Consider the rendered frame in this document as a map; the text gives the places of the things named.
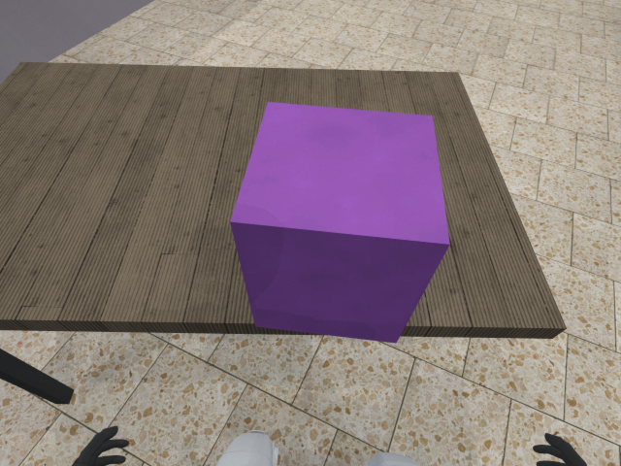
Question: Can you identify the right robot hand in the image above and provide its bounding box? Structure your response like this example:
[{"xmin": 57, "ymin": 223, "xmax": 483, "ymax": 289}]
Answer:
[{"xmin": 533, "ymin": 433, "xmax": 587, "ymax": 466}]

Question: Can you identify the left robot hand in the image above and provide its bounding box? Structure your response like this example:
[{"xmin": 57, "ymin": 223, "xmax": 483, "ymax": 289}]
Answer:
[{"xmin": 72, "ymin": 426, "xmax": 129, "ymax": 466}]

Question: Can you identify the robot left thigh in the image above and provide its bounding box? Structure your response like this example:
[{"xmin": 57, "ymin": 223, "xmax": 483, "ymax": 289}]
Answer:
[{"xmin": 215, "ymin": 433, "xmax": 278, "ymax": 466}]

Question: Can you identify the table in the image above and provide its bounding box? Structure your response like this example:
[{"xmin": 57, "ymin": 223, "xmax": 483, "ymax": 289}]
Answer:
[{"xmin": 0, "ymin": 62, "xmax": 567, "ymax": 404}]

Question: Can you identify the carton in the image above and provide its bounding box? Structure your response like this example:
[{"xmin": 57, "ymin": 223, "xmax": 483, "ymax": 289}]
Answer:
[{"xmin": 230, "ymin": 102, "xmax": 450, "ymax": 343}]

